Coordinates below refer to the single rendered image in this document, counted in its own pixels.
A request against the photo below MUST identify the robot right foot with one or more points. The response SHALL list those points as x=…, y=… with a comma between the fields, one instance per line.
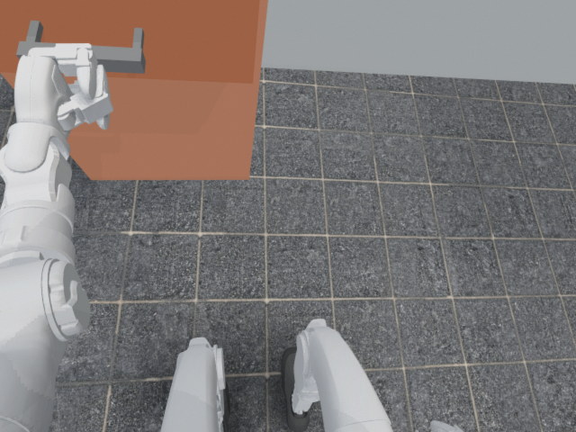
x=299, y=421

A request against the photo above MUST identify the left robot upper arm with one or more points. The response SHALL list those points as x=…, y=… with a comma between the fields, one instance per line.
x=42, y=307

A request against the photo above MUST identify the left robot forearm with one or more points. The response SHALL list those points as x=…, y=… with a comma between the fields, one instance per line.
x=38, y=210

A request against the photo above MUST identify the left robot thigh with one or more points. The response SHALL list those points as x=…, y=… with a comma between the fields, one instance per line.
x=192, y=402

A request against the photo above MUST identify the handle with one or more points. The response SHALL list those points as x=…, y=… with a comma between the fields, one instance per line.
x=113, y=59

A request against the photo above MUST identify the cabinet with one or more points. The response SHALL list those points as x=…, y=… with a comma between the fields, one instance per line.
x=172, y=129

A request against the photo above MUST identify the drawer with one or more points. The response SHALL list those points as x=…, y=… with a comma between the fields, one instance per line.
x=189, y=40

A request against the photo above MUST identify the left robot hand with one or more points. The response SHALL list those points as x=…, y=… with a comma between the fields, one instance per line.
x=40, y=89

